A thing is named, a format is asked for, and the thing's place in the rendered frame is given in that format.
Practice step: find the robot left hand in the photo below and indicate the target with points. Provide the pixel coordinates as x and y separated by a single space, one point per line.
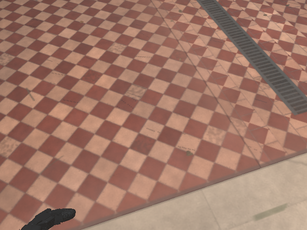
48 218

